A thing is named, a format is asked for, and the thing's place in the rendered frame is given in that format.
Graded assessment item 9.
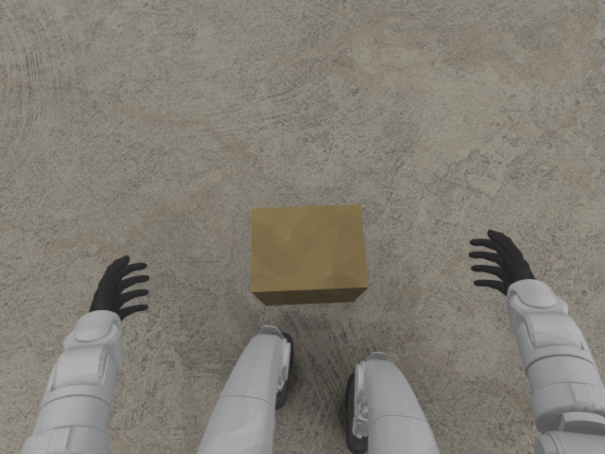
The carton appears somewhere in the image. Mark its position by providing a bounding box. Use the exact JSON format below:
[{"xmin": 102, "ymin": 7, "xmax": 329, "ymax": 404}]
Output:
[{"xmin": 251, "ymin": 204, "xmax": 369, "ymax": 306}]

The robot right upper arm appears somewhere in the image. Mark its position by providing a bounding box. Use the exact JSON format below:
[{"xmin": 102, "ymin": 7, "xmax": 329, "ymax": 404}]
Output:
[{"xmin": 534, "ymin": 430, "xmax": 605, "ymax": 454}]

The robot left shin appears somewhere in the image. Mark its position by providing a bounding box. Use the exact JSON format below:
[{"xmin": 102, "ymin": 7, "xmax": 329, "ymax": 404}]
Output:
[{"xmin": 250, "ymin": 325, "xmax": 285, "ymax": 392}]

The left robot forearm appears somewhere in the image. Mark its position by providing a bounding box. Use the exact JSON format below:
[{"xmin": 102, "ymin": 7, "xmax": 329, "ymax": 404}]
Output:
[{"xmin": 21, "ymin": 310, "xmax": 124, "ymax": 454}]

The left robot hand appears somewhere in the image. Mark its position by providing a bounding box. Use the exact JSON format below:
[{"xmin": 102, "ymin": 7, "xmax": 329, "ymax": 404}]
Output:
[{"xmin": 89, "ymin": 255, "xmax": 149, "ymax": 322}]

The left robot thigh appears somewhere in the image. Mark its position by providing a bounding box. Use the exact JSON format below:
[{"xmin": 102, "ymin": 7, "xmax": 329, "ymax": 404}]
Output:
[{"xmin": 197, "ymin": 334, "xmax": 291, "ymax": 454}]

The right robot hand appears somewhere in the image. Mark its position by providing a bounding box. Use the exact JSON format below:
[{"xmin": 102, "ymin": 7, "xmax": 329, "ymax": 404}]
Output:
[{"xmin": 469, "ymin": 230, "xmax": 536, "ymax": 297}]

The right robot forearm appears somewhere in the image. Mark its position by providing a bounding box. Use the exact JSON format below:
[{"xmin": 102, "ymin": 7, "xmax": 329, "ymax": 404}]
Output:
[{"xmin": 507, "ymin": 279, "xmax": 605, "ymax": 436}]

